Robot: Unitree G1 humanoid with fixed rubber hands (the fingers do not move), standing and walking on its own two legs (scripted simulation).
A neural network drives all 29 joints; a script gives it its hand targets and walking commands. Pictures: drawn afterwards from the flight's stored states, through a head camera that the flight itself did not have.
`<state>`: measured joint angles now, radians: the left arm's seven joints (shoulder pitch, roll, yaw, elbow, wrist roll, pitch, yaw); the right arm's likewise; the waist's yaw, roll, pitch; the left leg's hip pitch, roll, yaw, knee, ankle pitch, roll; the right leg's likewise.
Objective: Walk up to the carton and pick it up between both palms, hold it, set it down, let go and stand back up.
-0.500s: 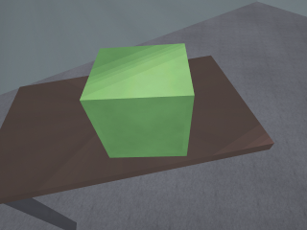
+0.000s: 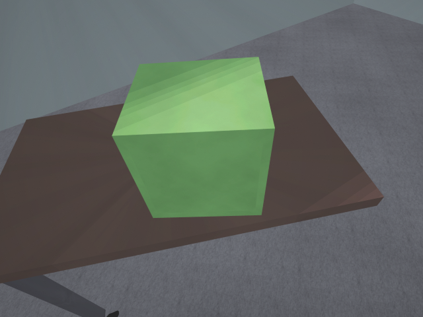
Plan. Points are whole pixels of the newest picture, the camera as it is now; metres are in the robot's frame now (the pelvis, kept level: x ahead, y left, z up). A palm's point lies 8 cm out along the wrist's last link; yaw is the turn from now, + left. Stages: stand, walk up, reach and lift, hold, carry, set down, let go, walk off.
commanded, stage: walk up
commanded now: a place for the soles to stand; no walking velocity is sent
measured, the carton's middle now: (202, 142) +0.47 +0.05 +0.07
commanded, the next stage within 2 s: reach and lift in 0.10 s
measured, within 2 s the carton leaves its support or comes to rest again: neither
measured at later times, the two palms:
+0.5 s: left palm out of the picture +0.14 +0.22 -0.06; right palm out of the picture +0.14 -0.27 -0.08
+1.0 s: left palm out of the picture +0.11 +0.24 -0.01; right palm out of the picture +0.11 -0.25 -0.06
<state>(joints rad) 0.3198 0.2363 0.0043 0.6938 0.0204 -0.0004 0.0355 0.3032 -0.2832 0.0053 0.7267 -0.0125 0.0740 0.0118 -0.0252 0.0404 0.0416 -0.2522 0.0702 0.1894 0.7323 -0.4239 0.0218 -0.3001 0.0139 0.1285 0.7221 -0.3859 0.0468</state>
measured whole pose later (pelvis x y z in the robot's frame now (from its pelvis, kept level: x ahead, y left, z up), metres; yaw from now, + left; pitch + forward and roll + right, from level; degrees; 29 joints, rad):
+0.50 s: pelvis -0.03 -0.02 +0.00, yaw +3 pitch -3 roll -1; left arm 0.14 0.21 0.03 0.41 0.06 0.33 -0.02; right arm 0.11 -0.24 -0.06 0.80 0.02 -0.21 0.02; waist -0.03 0.04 0.09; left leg -0.29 0.08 0.12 0.72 -0.37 0.00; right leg -0.30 0.01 0.03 0.69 -0.32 0.01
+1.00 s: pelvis -0.08 -0.06 +0.01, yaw +6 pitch -9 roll +1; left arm -0.02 0.38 0.03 0.60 -0.13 0.18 -0.07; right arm 0.17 -0.08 -0.06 0.47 0.00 0.07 -0.11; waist -0.02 0.03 0.12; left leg -0.21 0.06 0.07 0.59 -0.23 0.01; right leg -0.23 0.00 -0.02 0.62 -0.24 -0.02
